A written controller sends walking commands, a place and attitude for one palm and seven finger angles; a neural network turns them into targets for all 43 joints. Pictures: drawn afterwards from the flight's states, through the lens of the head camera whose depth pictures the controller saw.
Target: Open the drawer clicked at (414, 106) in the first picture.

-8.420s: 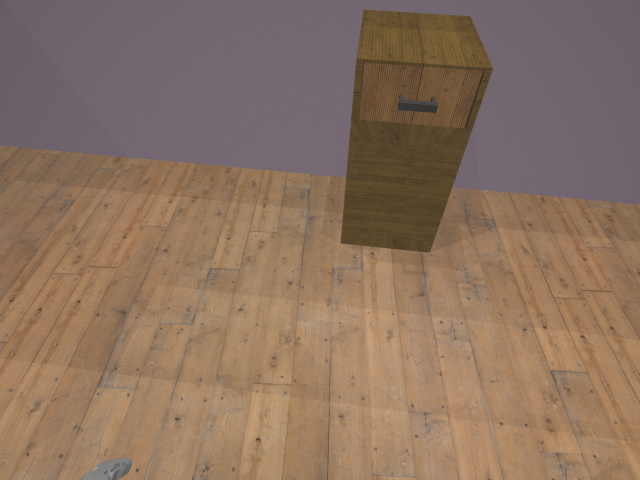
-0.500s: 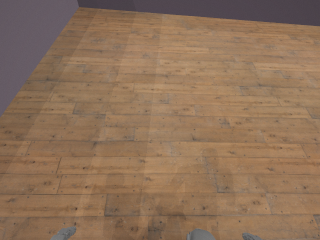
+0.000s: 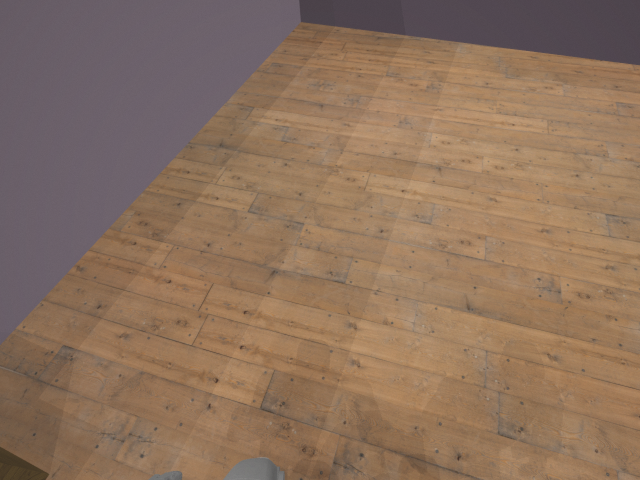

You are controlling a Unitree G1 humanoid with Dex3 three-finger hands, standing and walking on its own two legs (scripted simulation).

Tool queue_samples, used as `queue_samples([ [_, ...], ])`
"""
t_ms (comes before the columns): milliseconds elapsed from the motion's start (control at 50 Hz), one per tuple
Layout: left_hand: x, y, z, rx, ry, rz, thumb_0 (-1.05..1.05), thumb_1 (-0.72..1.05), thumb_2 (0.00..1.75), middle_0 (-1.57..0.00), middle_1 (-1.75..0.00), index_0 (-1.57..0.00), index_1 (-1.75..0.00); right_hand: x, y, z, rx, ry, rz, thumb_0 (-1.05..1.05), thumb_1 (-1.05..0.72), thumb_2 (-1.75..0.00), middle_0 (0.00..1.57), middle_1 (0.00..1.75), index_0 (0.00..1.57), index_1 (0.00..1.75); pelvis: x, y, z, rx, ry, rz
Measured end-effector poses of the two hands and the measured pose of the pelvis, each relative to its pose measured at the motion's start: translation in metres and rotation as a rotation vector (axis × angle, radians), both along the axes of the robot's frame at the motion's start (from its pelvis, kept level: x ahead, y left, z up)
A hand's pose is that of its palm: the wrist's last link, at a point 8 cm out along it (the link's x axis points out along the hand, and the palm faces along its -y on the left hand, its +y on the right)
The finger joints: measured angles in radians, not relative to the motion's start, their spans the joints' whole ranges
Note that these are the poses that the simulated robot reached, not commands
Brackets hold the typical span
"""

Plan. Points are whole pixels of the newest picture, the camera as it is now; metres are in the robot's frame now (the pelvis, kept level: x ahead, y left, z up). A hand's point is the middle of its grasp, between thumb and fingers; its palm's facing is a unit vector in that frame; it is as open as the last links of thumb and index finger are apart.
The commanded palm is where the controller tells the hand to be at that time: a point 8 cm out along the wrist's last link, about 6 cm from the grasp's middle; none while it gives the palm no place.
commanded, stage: turn to face it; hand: left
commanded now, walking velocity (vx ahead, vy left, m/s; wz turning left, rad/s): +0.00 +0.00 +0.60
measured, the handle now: out of the picture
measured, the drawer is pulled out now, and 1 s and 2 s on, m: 0.00 0.00 0.00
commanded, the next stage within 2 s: take the last steps up to it in 1.94 s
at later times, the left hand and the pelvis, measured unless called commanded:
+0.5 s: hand out of the picture +0.04 +0.27 -0.16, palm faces +0.29 -0.92 -0.26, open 7.4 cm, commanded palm none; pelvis -0.01 +0.04 +0.00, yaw +16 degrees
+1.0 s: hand out of the picture -0.08 +0.20 -0.16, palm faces +0.57 -0.78 -0.27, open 7.4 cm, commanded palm none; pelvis -0.02 +0.00 +0.00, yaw +36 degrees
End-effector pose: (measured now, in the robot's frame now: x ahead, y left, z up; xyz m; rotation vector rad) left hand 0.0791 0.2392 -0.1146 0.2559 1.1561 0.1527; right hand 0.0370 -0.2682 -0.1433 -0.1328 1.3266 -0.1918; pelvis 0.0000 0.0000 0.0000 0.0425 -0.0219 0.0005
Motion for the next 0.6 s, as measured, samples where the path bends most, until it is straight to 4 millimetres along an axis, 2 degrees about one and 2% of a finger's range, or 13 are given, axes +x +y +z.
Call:
queue_samples([
  [60,-0.029,0.017,-0.012,-0.013,0.046,0.068,0.01,0.9,0.9,-0.21,-0.3,-0.21,-0.3,0.028,0.011,0.004,-0.022,-0.032,0.073,0.01,-0.91,-0.9,0.19,0.3,0.2,0.3,-0.001,0.009,-0.004,-0.011,0.002,0.04],
  [160,-0.073,0.056,-0.043,-0.036,0.115,0.188,0.01,0.9,0.9,-0.21,-0.3,-0.2,-0.3,0.079,0.041,0.011,-0.075,-0.138,0.193,0.0,-0.91,-0.9,0.2,0.3,0.2,0.3,-0.002,0.032,-0.02,-0.034,0.007,0.102],
  [220,-0.088,0.071,-0.045,-0.033,0.155,0.228,0.01,0.9,0.9,-0.2,-0.29,-0.2,-0.3,0.093,0.058,0.022,-0.087,-0.187,0.236,0.0,-0.91,-0.9,0.2,0.3,0.2,0.3,-0.005,0.04,-0.017,-0.044,0.004,0.118],
  [300,-0.087,0.081,-0.034,-0.04,0.117,0.258,0.01,0.91,0.9,-0.2,-0.29,-0.2,-0.3,0.097,0.072,0.032,-0.092,-0.191,0.274,0.0,-0.91,-0.9,0.2,0.3,0.2,0.3,-0.008,0.046,-0.006,-0.065,0.005,0.164],
  [420,-0.073,0.084,-0.018,-0.032,0.02,0.289,0.01,0.91,0.9,-0.2,-0.29,-0.2,-0.3,0.094,0.084,0.031,-0.061,-0.161,0.315,0.0,-0.9,-0.9,0.2,0.3,0.2,0.3,-0.012,0.047,0.0,-0.072,0.013,0.232],
  [500,-0.063,0.078,-0.011,-0.019,-0.03,0.306,0.01,0.91,0.9,-0.2,-0.29,-0.2,-0.3,0.087,0.081,0.023,-0.037,-0.126,0.332,0.0,-0.9,-0.9,0.2,0.3,0.2,0.3,-0.013,0.038,0.0,-0.069,0.019,0.281],
  [600,-0.054,0.059,-0.002,0.005,-0.091,0.33,0.01,0.91,0.9,-0.2,-0.29,-0.2,-0.3,0.078,0.064,0.006,-0.008,-0.07,0.352,0.0,-0.9,-0.9,0.2,0.3,0.2,0.3,-0.014,0.019,-0.004,-0.058,0.027,0.348],
])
